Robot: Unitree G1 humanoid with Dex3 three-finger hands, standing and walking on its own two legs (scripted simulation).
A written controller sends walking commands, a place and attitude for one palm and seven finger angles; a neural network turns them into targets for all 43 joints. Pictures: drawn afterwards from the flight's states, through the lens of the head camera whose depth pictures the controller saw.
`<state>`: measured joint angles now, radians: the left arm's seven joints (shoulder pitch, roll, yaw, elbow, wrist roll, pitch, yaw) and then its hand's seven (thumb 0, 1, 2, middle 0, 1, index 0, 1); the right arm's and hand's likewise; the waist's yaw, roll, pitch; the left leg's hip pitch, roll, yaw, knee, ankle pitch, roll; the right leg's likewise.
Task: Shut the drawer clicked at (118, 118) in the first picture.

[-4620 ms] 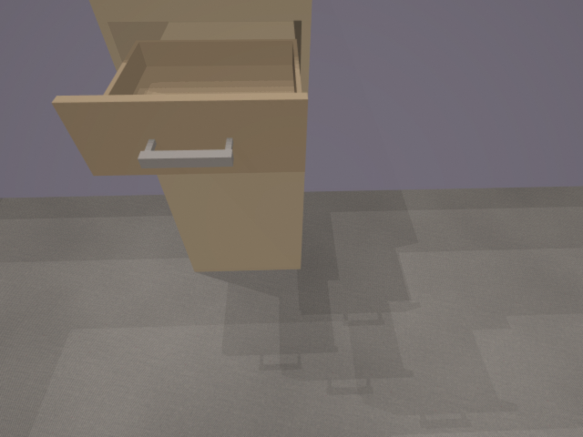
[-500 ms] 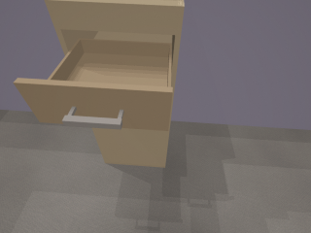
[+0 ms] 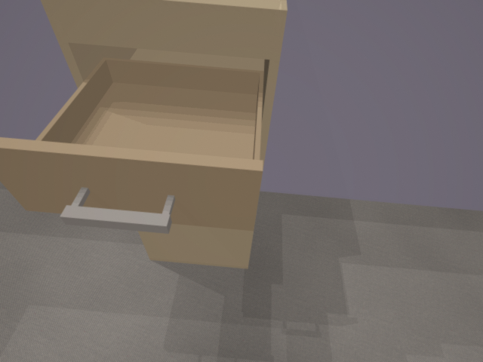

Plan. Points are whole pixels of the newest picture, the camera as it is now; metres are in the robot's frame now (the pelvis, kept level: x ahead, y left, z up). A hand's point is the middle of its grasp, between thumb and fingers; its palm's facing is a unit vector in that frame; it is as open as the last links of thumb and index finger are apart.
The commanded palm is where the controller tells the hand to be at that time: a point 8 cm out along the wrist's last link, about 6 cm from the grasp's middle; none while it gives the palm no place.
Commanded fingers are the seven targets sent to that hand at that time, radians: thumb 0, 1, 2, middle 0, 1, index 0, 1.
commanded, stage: come to a stop and stand still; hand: left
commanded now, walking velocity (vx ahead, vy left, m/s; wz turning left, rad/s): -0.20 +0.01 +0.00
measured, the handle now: (122, 208) +0.30 +0.20 +0.12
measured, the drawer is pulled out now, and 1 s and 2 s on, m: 0.30 0.30 0.30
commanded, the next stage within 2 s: look again from close up in 1.10 s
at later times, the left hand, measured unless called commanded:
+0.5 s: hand out of the picture +0.04 +0.17 -0.16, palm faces +0.01 -0.97 -0.25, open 7.3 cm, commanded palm none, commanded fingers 0.00 0.90 0.90 -0.20 -0.30 -0.20 -0.30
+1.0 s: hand out of the picture -0.10 +0.15 -0.16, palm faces +0.04 -0.99 -0.14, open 7.3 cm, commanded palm none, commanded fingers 0.00 0.90 0.90 -0.20 -0.30 -0.20 -0.30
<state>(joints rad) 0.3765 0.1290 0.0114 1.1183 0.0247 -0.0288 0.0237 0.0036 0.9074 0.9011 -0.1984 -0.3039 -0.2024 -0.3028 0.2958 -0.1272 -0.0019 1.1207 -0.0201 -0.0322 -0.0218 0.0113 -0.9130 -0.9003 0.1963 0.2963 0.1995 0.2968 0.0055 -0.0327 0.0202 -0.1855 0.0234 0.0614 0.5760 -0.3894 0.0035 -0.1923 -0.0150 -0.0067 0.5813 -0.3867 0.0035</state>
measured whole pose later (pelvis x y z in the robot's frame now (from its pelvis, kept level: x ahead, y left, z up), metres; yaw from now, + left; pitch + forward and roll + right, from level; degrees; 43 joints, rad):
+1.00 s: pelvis -0.06 +0.00 +0.02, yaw -1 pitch +0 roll +0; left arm 0.38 0.12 0.01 1.12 0.02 0.00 0.03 0.00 0.91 0.90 -0.20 -0.30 -0.20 -0.30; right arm 0.33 -0.10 0.00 1.14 -0.02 0.01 -0.01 0.01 -0.91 -0.90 0.20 0.30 0.20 0.30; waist 0.01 -0.02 0.02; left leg -0.22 0.01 0.05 0.40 -0.18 0.01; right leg -0.21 -0.02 -0.07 0.39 -0.18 -0.01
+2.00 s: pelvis -0.02 -0.01 +0.00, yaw +0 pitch +0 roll +1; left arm 0.44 0.15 0.07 0.13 -0.13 -0.11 0.08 0.02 0.92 0.90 -0.25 -0.36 -0.25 -0.36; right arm 0.30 -0.24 -0.03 0.86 0.02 -0.24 -0.07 0.02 -0.91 -0.90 0.20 0.30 0.20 0.30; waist -0.01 0.04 -0.04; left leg -0.24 0.01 0.04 0.53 -0.29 -0.01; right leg -0.25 -0.03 -0.08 0.56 -0.31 -0.02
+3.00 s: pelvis -0.03 +0.00 -0.01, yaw +1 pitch -1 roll -1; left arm 0.57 0.28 0.20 -0.53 -0.27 -0.08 -0.23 0.02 0.89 0.90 -1.21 -1.40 -1.22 -1.40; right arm 0.21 -0.22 0.05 0.58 0.07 -0.42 -0.07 0.02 -0.90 -0.90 0.20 0.30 0.20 0.30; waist 0.06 0.05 -0.08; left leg -0.30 0.02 0.02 0.68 -0.36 0.00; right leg -0.27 -0.02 -0.10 0.65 -0.35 -0.01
